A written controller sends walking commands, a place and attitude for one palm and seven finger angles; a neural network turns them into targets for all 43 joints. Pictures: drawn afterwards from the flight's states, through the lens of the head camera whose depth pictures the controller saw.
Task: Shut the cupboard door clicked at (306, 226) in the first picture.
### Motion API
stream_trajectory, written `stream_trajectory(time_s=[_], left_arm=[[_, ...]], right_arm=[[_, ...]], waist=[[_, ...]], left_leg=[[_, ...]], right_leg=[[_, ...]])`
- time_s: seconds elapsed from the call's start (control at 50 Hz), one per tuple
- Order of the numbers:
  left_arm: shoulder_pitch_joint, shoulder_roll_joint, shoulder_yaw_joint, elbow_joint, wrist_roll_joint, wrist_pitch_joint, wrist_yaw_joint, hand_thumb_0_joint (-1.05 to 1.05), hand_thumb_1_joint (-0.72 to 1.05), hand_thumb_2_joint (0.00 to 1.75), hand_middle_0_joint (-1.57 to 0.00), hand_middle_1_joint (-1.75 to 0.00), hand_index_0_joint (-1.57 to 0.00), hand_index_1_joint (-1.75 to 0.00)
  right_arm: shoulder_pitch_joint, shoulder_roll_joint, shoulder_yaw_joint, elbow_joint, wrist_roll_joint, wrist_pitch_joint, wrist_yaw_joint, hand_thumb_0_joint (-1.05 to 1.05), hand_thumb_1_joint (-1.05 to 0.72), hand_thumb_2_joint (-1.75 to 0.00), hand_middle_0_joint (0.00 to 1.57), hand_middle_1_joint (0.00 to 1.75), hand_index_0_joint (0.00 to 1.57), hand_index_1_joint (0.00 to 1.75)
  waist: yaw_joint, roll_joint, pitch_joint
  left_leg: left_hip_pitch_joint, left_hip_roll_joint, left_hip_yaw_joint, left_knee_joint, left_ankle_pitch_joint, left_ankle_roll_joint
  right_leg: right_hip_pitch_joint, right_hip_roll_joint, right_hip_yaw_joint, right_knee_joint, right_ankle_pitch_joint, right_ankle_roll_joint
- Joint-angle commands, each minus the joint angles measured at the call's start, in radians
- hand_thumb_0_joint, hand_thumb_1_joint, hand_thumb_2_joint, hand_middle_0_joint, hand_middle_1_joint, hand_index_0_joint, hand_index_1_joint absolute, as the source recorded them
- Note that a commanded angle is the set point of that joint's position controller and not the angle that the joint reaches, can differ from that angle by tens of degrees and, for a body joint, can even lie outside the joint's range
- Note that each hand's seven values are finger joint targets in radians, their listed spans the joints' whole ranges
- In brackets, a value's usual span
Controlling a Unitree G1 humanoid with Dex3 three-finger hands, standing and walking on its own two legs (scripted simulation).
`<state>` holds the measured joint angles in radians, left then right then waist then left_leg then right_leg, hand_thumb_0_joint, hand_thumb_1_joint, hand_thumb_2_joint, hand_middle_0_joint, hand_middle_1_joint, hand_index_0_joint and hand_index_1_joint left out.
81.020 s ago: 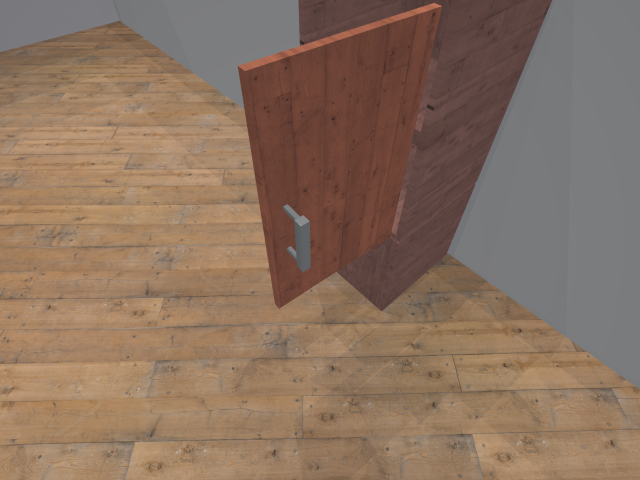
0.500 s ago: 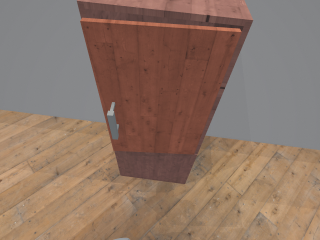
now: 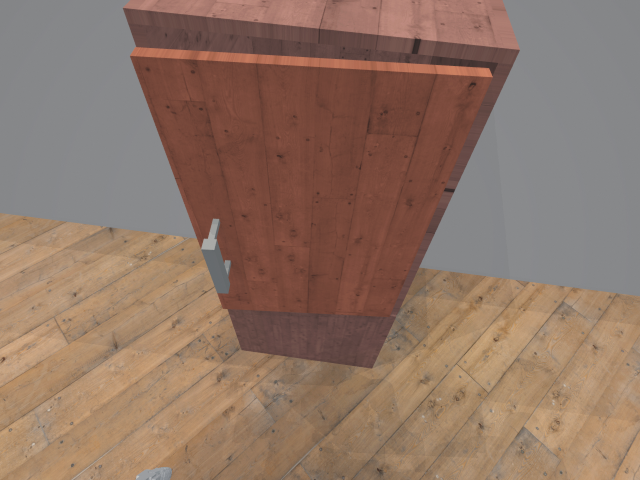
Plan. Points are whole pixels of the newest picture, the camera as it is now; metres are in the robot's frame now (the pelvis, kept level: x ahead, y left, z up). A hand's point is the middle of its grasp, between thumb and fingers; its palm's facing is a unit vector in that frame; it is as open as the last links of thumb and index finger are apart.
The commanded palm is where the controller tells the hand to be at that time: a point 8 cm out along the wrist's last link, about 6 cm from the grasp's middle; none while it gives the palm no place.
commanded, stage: come to a stop and stand still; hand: left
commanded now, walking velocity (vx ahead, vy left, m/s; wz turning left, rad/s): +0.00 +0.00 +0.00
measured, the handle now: (219, 257) +0.45 +0.20 -0.08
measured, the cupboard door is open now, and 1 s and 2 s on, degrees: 5 5 5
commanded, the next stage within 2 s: look again from close up in 0.58 s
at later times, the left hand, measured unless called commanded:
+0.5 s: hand out of the picture +0.00 +0.19 -0.17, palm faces +0.00 -0.97 -0.24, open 7.4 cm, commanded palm none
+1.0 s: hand out of the picture -0.04 +0.17 -0.17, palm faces +0.01 -0.98 -0.17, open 7.4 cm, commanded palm none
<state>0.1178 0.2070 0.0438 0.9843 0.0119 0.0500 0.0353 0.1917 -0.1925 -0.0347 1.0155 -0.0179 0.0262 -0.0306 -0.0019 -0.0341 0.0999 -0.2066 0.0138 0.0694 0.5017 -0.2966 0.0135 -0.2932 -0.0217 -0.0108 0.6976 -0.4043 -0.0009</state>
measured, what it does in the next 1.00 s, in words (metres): stands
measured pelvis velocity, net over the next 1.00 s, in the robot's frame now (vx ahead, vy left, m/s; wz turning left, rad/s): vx -0.03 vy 0.01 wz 0.00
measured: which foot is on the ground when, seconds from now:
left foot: down 0.00-1.00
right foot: down 0.00-1.00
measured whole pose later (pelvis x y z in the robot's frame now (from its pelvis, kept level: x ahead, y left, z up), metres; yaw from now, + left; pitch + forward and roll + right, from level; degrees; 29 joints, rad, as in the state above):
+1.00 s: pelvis -0.03 +0.01 +0.00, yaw +0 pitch -2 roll +0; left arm 0.31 0.15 -0.02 1.10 0.01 -0.01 0.03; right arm 0.30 -0.15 0.00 1.12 -0.01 -0.02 -0.01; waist 0.00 -0.01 0.02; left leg -0.24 -0.01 0.03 0.44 -0.18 0.02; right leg -0.17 -0.03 0.01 0.45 -0.25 0.03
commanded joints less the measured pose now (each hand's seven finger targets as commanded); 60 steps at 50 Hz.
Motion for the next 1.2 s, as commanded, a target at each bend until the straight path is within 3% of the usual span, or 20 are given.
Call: stream_trajectory(time_s=[0.0, 0.02, 0.04, 0.06, 0.08, 0.1, 0.12, 0.14, 0.16, 0.18, 0.2, 0.22, 0.24, 0.26, 0.3, 0.32, 0.34, 0.5, 0.76, 1.18], left_arm=[[0.037, 0.068, 0.021, -0.058, -0.001, -0.002, 0.002, 0.0, 0.9, 0.9, -0.2, -0.3, -0.2, -0.3], [0.052, 0.061, 0.019, -0.057, 0.0, -0.005, -0.002, 0.0, 0.9, 0.9, -0.2, -0.3, -0.2, -0.3], [0.196, 0.096, 0.005, -0.003, -0.014, -0.056, 0.026, 0.0, 0.9, 0.9, -0.2, -0.3, -0.2, -0.3], [0.242, 0.131, 0.009, -0.007, 0.0, -0.083, 0.019, 0.0, 0.9, 0.9, -0.2, -0.3, -0.2, -0.3], [0.198, 0.189, 0.025, -0.035, 0.014, -0.09, 0.024, 0.0, 0.9, 0.9, -0.2, -0.3, -0.2, -0.3], [0.153, 0.174, 0.007, -0.055, 0.014, -0.094, 0.022, 0.0, 0.9, 0.9, -0.2, -0.3, -0.2, -0.3], [0.15, 0.163, -0.004, -0.076, 0.026, -0.087, 0.023, 0.0, 0.9, 0.9, -0.2, -0.3, -0.2, -0.3], [0.124, 0.172, -0.002, -0.082, 0.019, -0.083, 0.026, 0.0, 0.9, 0.9, -0.2, -0.3, -0.2, -0.3], [0.081, 0.181, 0.005, -0.091, 0.012, -0.084, 0.027, 0.0, 0.9, 0.9, -0.2, -0.3, -0.2, -0.3], [0.075, 0.172, 0.004, -0.105, 0.002, -0.079, 0.026, 0.0, 0.9, 0.9, -0.2, -0.3, -0.2, -0.3], [0.083, 0.15, 0.005, -0.117, 0.004, -0.067, 0.027, 0.0, 0.9, 0.9, -0.2, -0.3, -0.2, -0.3], [0.097, 0.128, -0.003, -0.115, 0.005, -0.054, 0.026, 0.0, 0.9, 0.9, -0.2, -0.3, -0.2, -0.3], [0.115, 0.113, -0.011, -0.102, 0.004, -0.046, 0.023, 0.0, 0.9, 0.9, -0.2, -0.3, -0.2, -0.3], [0.144, 0.112, -0.014, -0.09, 0.005, -0.048, 0.02, 0.0, 0.9, 0.9, -0.2, -0.3, -0.2, -0.3], [0.165, 0.116, -0.021, -0.072, 0.006, -0.055, 0.013, 0.0, 0.9, 0.9, -0.2, -0.3, -0.2, -0.3], [0.152, 0.118, -0.024, -0.074, 0.006, -0.057, 0.01, 0.0, 0.9, 0.9, -0.2, -0.3, -0.2, -0.3], [0.142, 0.121, -0.023, -0.077, 0.006, -0.057, 0.007, 0.0, 0.9, 0.9, -0.2, -0.3, -0.2, -0.3], [0.206, 0.103, -0.026, -0.038, 0.007, -0.065, 0.003, 0.0, 0.9, 0.9, -0.2, -0.3, -0.2, -0.3], [0.245, 0.076, -0.038, 0.058, 0.002, -0.08, 0.003, 0.0, 0.9, 0.9, -0.2, -0.3, -0.2, -0.3], [0.251, 0.042, -0.04, 0.091, 0.005, -0.08, 0.007, 0.0, 0.9, 0.9, -0.2, -0.3, -0.2, -0.3]], right_arm=[[0.036, -0.168, -0.03, -0.053, -0.015, -0.01, -0.019, 0.0, -0.9, -0.9, 0.2, 0.3, 0.2, 0.3], [0.022, -0.172, -0.031, -0.056, -0.015, -0.01, -0.018, 0.0, -0.9, -0.9, 0.2, 0.3, 0.2, 0.3], [-0.064, -0.223, -0.055, -0.098, 0.017, -0.033, -0.002, 0.0, -0.9, -0.9, 0.2, 0.3, 0.2, 0.3], [-0.079, -0.195, -0.045, -0.153, 0.016, -0.032, 0.011, 0.0, -0.9, -0.9, 0.2, 0.3, 0.2, 0.3], [0.035, -0.07, -0.03, -0.168, 0.014, -0.038, 0.018, 0.0, -0.9, -0.9, 0.2, 0.3, 0.2, 0.3], [0.061, -0.052, -0.022, -0.171, 0.017, -0.032, 0.014, 0.0, -0.9, -0.9, 0.2, 0.3, 0.2, 0.3], [0.031, -0.042, -0.03, -0.167, 0.013, -0.026, 0.016, 0.0, -0.9, -0.9, 0.2, 0.3, 0.2, 0.3], [0.04, -0.043, -0.028, -0.166, 0.013, -0.016, 0.018, 0.0, -0.9, -0.9, 0.2, 0.3, 0.2, 0.3], [0.075, -0.067, -0.036, -0.156, 0.009, -0.016, 0.019, 0.0, -0.9, -0.9, 0.2, 0.3, 0.2, 0.3], [0.089, -0.101, -0.037, -0.152, 0.009, -0.022, 0.02, 0.0, -0.9, -0.9, 0.2, 0.3, 0.2, 0.3], [0.092, -0.12, -0.036, -0.154, 0.005, -0.029, 0.02, 0.0, -0.9, -0.9, 0.2, 0.3, 0.2, 0.3], [0.073, -0.123, -0.031, -0.151, 0.002, -0.033, 0.019, 0.0, -0.9, -0.9, 0.2, 0.3, 0.2, 0.3], [0.047, -0.132, -0.027, -0.15, 0.002, -0.033, 0.017, 0.0, -0.9, -0.9, 0.2, 0.3, 0.2, 0.3], [0.011, -0.136, -0.023, -0.154, 0.001, -0.035, 0.015, 0.0, -0.9, -0.9, 0.2, 0.3, 0.2, 0.3], [0.001, -0.117, -0.017, -0.159, 0.003, -0.03, 0.017, 0.0, -0.9, -0.9, 0.2, 0.3, 0.2, 0.3], [0.023, -0.112, -0.016, -0.152, 0.003, -0.028, 0.02, 0.0, -0.9, -0.9, 0.2, 0.3, 0.2, 0.3], [0.04, -0.111, -0.016, -0.142, 0.002, -0.027, 0.022, 0.0, -0.9, -0.9, 0.2, 0.3, 0.2, 0.3], [0.084, -0.107, -0.006, -0.083, 0.001, -0.041, 0.022, 0.0, -0.9, -0.9, 0.2, 0.3, 0.2, 0.3], [0.135, -0.082, 0.013, 0.033, 0.011, -0.056, 0.015, 0.0, -0.9, -0.9, 0.2, 0.3, 0.2, 0.3], [0.126, -0.06, 0.01, 0.076, 0.011, -0.055, 0.01, 0.0, -0.9, -0.9, 0.2, 0.3, 0.2, 0.3]], waist=[[0.009, 0.197, -0.114], [0.014, 0.199, -0.13], [0.067, 0.266, -0.287], [0.084, 0.193, -0.242], [0.015, -0.106, -0.252], [0.001, -0.153, -0.228], [0.003, -0.032, -0.184], [-0.021, -0.1, -0.176], [-0.046, -0.124, -0.178], [-0.043, -0.131, -0.179], [-0.033, -0.059, -0.164], [-0.021, 0.082, -0.134], [-0.006, 0.15, -0.08], [0.017, 0.153, -0.037], [0.007, 0.02, -0.019], [-0.01, -0.015, -0.022], [-0.019, -0.008, -0.019], [-0.009, 0.039, -0.043], [0.001, 0.029, -0.029], [0.0, 0.032, -0.019]], left_leg=[[0.104, 0.282, -0.208, -0.104, 0.894, 0.181], [0.12, 0.261, -0.186, -0.1, 0.848, 0.165], [0.214, 0.246, -0.114, 0.16, 0.903, 0.08], [0.14, 0.142, -0.063, 0.272, 0.737, 0.036], [-0.161, 0.026, -0.018, 0.349, 0.229, -0.023], [-0.245, 0.01, -0.062, 0.312, -0.186, -0.038], [-0.214, -0.02, -0.035, 0.236, -0.195, -0.039], [-0.156, -0.022, -0.027, 0.178, -0.101, -0.032], [-0.09, -0.018, -0.023, 0.089, 0.039, -0.021], [-0.006, 0.018, -0.057, 0.062, 0.244, 0.001], [0.029, 0.068, -0.091, 0.055, 0.374, 0.018], [0.015, 0.111, -0.148, 0.01, 0.409, 0.043], [-0.05, 0.14, -0.191, -0.049, 0.35, 0.067], [-0.095, 0.136, -0.198, -0.071, 0.297, 0.079], [-0.096, 0.079, -0.157, -0.063, 0.076, 0.04], [-0.074, 0.06, -0.138, -0.067, -0.002, 0.026], [-0.058, 0.05, -0.133, -0.079, -0.048, 0.019], [-0.075, 0.066, -0.165, -0.165, -0.092, 0.021], [-0.046, 0.068, -0.143, -0.162, 0.06, 0.012], [-0.022, 0.072, -0.137, -0.177, 0.082, 0.007]], right_leg=[[-0.038, 0.019, 0.045, 0.145, -0.113, -0.005], [-0.02, 0.023, 0.027, 0.078, -0.069, -0.004], [-0.03, -0.058, 0.073, -0.074, 0.088, -0.02], [0.073, -0.051, 0.033, -0.331, 0.416, -0.006], [0.268, -0.226, 0.269, -0.223, 0.997, -0.079], [0.308, -0.316, 0.231, -0.186, 1.097, -0.176], [0.25, -0.24, 0.177, -0.161, 1.031, -0.146], [0.193, -0.206, 0.177, -0.14, 0.939, -0.13], [0.165, -0.162, 0.13, -0.102, 0.869, -0.11], [0.077, -0.129, 0.102, -0.098, 0.716, -0.073], [0.024, -0.089, 0.083, -0.101, 0.51, -0.049], [0.002, -0.046, 0.061, -0.098, 0.294, -0.024], [0.011, -0.012, 0.034, -0.107, 0.117, -0.008], [0.03, -0.009, 0.042, -0.144, 0.087, -0.013], [-0.002, -0.043, 0.104, -0.238, 0.092, -0.032], [-0.034, -0.058, 0.128, -0.27, 0.037, -0.038], [-0.062, -0.062, 0.138, -0.291, -0.017, -0.04], [-0.02, -0.057, 0.104, -0.317, -0.014, -0.026], [0.044, -0.075, 0.086, -0.344, 0.123, -0.025], [0.051, -0.075, 0.08, -0.35, 0.161, -0.018]])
